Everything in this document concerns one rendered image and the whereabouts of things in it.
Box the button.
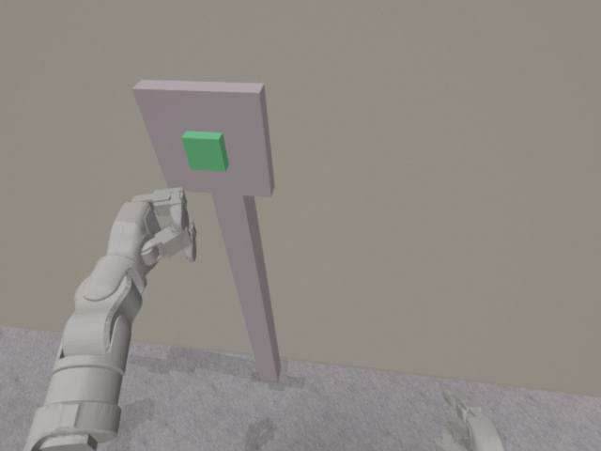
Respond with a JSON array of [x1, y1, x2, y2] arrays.
[[181, 131, 229, 172]]

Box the robot left forearm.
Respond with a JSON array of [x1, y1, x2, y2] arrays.
[[23, 255, 147, 451]]

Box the robot right hand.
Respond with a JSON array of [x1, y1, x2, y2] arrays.
[[436, 387, 507, 451]]

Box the robot left hand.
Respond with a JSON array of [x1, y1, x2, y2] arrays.
[[106, 187, 197, 275]]

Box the panel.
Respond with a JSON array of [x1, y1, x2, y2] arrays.
[[132, 80, 281, 383]]

